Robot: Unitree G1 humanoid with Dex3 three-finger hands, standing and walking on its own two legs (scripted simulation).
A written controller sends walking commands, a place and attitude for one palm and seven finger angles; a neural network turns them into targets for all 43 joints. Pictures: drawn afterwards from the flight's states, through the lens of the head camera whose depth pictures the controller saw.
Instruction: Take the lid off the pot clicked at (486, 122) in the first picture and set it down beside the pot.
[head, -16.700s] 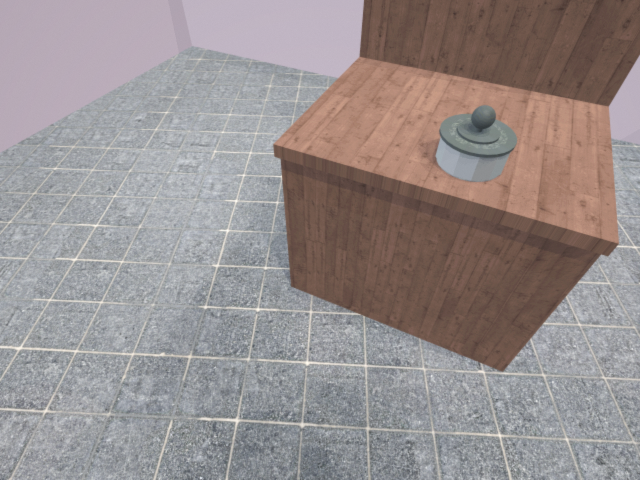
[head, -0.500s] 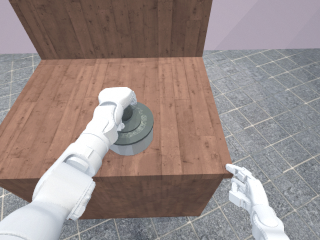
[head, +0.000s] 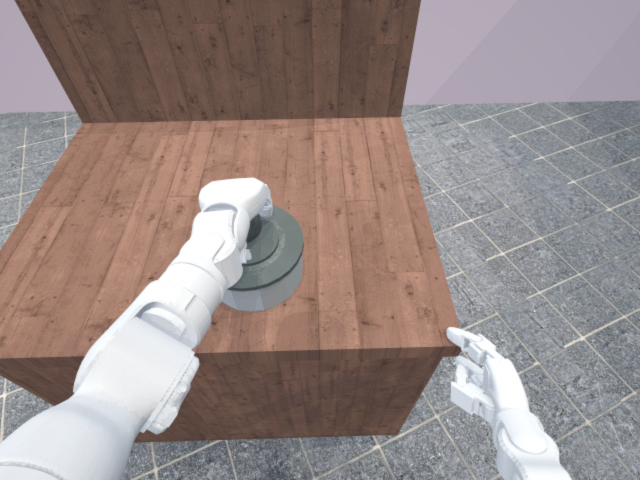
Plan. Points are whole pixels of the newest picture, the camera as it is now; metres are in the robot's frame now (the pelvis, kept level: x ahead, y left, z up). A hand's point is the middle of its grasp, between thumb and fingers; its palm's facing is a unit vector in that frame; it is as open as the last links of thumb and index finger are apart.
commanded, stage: close the fingers and squeeze the knob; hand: left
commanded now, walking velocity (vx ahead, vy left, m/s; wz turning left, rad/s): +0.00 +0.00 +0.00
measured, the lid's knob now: (244, 224) +0.47 +0.11 +0.04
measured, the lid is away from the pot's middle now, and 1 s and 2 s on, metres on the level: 0.00 0.01 0.02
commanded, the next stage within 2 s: lift the lid straight up in 1.32 s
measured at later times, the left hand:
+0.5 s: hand (238, 231) +0.44 +0.11 +0.05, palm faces -0.33 -0.08 -0.94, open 8.3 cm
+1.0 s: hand (237, 235) +0.44 +0.11 +0.05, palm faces -0.31 -0.07 -0.95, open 8.1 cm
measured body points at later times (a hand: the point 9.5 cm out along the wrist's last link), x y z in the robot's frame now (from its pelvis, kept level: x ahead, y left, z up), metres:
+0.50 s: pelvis +0.00 +0.00 +0.00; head +0.03 -0.01 +0.45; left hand +0.46 +0.12 +0.11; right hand +0.24 -0.23 -0.04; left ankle +0.05 +0.09 -0.73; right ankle -0.03 -0.12 -0.73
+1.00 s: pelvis +0.00 +0.00 +0.00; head +0.03 -0.01 +0.45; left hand +0.45 +0.11 +0.11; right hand +0.24 -0.23 -0.04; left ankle +0.05 +0.09 -0.73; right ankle -0.03 -0.12 -0.73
